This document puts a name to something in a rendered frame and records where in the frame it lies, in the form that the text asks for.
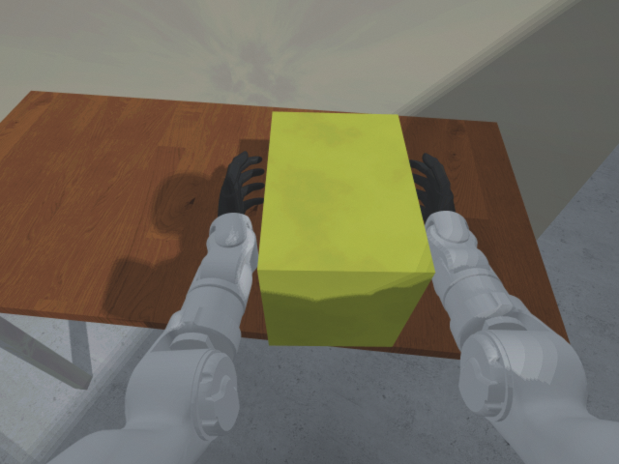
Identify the left robot hand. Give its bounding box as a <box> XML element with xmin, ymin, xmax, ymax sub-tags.
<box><xmin>218</xmin><ymin>151</ymin><xmax>265</xmax><ymax>217</ymax></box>

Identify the right robot forearm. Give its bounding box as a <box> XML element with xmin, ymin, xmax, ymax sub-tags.
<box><xmin>425</xmin><ymin>211</ymin><xmax>588</xmax><ymax>402</ymax></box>

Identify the table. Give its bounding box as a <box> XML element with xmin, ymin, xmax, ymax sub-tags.
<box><xmin>0</xmin><ymin>91</ymin><xmax>571</xmax><ymax>390</ymax></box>

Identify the carton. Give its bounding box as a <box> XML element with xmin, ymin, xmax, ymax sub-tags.
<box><xmin>257</xmin><ymin>111</ymin><xmax>435</xmax><ymax>347</ymax></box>

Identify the right robot hand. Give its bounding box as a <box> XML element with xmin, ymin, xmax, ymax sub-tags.
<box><xmin>409</xmin><ymin>153</ymin><xmax>456</xmax><ymax>224</ymax></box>

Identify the left robot forearm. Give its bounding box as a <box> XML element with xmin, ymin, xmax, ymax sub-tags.
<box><xmin>125</xmin><ymin>213</ymin><xmax>258</xmax><ymax>421</ymax></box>

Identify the left robot upper arm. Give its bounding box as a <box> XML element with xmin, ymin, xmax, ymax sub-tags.
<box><xmin>46</xmin><ymin>348</ymin><xmax>240</xmax><ymax>464</ymax></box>

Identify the right robot upper arm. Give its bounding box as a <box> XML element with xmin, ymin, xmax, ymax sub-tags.
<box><xmin>458</xmin><ymin>330</ymin><xmax>619</xmax><ymax>464</ymax></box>

